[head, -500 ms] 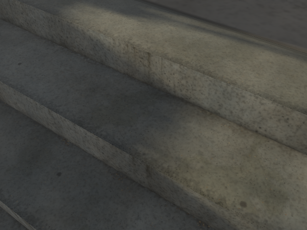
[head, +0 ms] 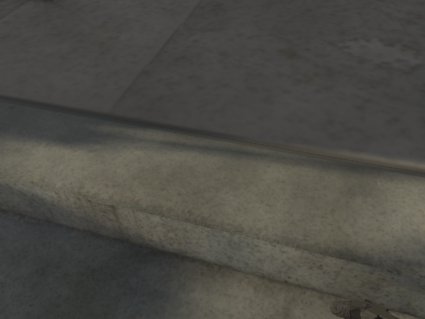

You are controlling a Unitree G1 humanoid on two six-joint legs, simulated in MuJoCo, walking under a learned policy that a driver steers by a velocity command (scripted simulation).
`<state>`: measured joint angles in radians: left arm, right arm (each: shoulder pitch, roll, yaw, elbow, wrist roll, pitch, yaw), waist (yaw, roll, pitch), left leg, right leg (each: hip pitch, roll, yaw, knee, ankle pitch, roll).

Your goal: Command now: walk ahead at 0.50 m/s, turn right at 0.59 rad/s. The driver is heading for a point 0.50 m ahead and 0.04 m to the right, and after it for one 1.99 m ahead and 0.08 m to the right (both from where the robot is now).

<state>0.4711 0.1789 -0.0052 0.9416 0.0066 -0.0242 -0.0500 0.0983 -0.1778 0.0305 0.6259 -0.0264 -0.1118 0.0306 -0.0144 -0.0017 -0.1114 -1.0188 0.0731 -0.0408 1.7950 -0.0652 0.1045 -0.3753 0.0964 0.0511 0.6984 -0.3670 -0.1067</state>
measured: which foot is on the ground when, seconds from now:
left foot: up 0.00-0.32, down 0.34-1.00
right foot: down 0.00-0.36, up 0.38-1.00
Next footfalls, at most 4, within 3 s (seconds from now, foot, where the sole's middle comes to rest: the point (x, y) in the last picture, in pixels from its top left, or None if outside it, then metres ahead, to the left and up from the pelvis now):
0.34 left None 0.48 0.12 -0.58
1.02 right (314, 207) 0.73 -0.24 -0.40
1.64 left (252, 124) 1.10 -0.10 -0.40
2.08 right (294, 77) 1.37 -0.29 -0.40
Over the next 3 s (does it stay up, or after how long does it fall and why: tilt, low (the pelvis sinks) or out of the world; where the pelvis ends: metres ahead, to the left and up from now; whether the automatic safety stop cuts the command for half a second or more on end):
stays up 1.22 -0.19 0.37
